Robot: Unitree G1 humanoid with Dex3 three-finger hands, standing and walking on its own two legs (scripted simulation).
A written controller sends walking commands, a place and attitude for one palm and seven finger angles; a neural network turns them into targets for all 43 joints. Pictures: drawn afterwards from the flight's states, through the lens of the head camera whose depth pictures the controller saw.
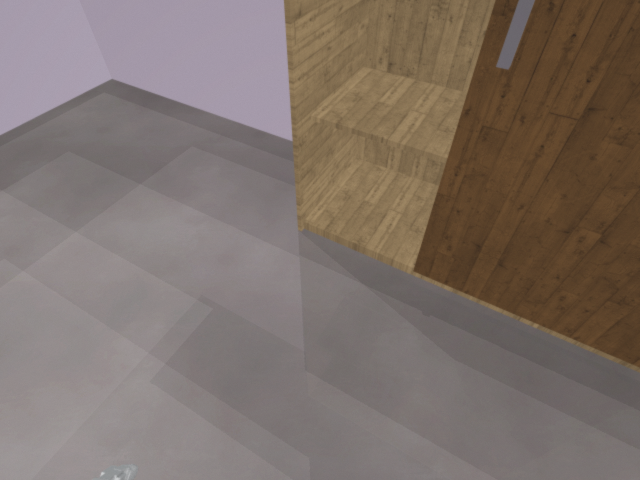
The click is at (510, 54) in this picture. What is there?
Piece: wardrobe's sliding door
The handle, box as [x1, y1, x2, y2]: [496, 0, 534, 69]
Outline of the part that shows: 534,0 518,1 496,66 508,69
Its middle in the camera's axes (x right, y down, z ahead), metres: +0.40 -0.48 +0.71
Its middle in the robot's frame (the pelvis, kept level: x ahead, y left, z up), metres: +0.91 -0.34 +0.26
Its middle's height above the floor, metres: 1.03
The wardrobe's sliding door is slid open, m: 0.50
